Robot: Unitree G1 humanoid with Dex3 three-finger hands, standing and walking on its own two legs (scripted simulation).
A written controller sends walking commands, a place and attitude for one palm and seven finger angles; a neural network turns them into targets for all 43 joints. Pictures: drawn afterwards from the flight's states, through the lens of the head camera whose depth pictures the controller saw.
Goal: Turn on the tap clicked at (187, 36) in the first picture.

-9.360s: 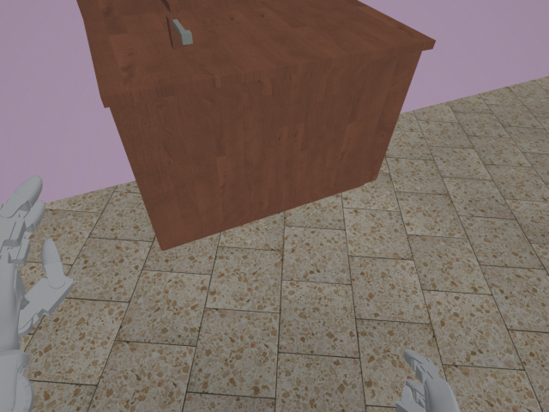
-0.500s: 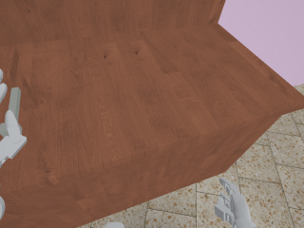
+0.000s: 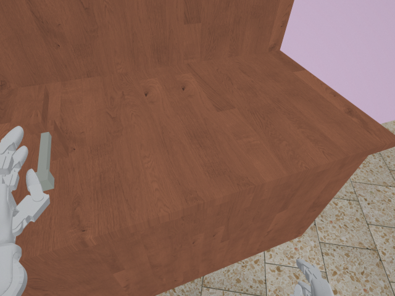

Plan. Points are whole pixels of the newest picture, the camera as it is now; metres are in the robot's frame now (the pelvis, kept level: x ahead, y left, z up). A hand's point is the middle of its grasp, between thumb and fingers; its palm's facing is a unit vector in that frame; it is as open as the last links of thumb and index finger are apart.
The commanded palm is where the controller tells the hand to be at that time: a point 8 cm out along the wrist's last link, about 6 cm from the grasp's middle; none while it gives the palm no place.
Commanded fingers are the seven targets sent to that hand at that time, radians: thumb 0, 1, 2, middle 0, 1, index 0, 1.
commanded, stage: come to a stop and stand still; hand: left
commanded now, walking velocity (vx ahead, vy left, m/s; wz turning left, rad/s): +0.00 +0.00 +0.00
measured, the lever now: (42, 181) +0.28 +0.31 +0.11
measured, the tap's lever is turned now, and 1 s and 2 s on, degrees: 0 0 0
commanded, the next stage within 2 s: look again from close up in 0.82 s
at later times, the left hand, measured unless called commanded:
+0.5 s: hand (51, 186) +0.24 +0.26 +0.16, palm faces +0.44 -0.85 -0.30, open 7.5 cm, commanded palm +0.18 +0.29 +0.17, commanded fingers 0.00 0.90 0.90 -0.20 -0.30 -0.20 -0.30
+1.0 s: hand (22, 154) +0.27 +0.30 +0.19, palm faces +0.50 -0.74 -0.44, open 7.5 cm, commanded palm +0.18 +0.29 +0.17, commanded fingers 0.00 0.90 0.90 -0.20 -0.30 -0.20 -0.30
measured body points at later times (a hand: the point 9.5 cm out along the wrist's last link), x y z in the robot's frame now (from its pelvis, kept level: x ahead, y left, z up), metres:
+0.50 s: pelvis +0.02 +0.01 +0.00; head +0.04 +0.01 +0.45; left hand +0.21 +0.30 +0.17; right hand +0.22 -0.21 -0.07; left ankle +0.08 +0.12 -0.74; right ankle +0.01 -0.12 -0.74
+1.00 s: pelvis +0.02 +0.01 +0.00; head +0.06 +0.03 +0.45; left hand +0.24 +0.34 +0.21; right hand +0.22 -0.21 -0.08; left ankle +0.08 +0.12 -0.74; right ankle +0.01 -0.12 -0.74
